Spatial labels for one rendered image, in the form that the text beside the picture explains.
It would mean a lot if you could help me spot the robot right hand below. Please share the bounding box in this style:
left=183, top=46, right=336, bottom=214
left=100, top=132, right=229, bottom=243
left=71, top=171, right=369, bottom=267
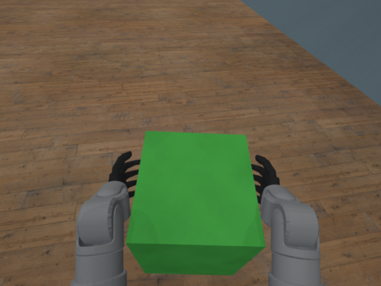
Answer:
left=251, top=155, right=280, bottom=204

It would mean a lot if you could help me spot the carton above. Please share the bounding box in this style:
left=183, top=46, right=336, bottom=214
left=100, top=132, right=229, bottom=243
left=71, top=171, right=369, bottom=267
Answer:
left=126, top=131, right=266, bottom=275

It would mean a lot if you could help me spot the left robot forearm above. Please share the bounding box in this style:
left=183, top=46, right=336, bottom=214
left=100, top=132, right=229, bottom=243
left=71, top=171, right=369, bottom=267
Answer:
left=70, top=181, right=131, bottom=286

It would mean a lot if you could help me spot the robot left hand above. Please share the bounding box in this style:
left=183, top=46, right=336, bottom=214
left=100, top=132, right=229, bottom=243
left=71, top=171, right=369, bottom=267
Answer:
left=109, top=151, right=140, bottom=198

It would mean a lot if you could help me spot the right robot forearm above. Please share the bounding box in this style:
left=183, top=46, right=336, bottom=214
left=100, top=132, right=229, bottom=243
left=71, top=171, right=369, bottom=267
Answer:
left=260, top=185, right=325, bottom=286

